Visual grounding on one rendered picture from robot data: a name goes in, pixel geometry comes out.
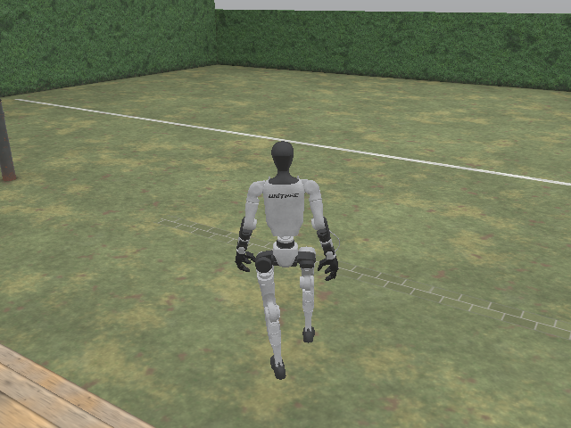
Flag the stairs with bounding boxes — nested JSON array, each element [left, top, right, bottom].
[[0, 343, 156, 428]]

